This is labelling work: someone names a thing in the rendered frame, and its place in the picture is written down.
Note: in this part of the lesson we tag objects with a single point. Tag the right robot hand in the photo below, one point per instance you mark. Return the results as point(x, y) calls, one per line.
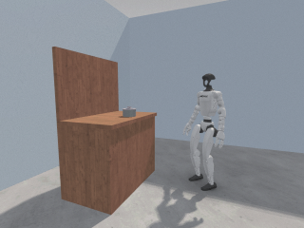
point(188, 126)

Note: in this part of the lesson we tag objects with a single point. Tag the left robot hand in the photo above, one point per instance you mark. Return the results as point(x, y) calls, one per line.
point(220, 136)

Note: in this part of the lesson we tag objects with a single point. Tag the robot left upper arm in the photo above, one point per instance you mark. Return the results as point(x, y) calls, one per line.
point(218, 96)

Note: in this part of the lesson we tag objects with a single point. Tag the robot right forearm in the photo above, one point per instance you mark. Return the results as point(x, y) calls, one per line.
point(194, 116)

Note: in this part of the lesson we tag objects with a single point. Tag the robot right foot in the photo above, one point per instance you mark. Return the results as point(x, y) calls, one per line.
point(196, 177)

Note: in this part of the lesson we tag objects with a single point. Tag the table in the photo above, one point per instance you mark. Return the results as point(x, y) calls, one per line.
point(103, 156)

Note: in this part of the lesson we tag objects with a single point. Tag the robot left forearm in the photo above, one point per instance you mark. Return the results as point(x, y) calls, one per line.
point(221, 119)

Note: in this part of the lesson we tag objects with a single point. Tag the pot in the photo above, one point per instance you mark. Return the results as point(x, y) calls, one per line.
point(129, 113)

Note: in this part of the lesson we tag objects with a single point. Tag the lid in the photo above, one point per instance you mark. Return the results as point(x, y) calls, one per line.
point(129, 108)

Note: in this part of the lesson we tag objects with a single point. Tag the robot right upper arm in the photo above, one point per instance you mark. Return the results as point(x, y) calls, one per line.
point(197, 107)

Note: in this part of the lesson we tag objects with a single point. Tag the robot head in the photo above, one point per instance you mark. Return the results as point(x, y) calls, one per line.
point(208, 77)

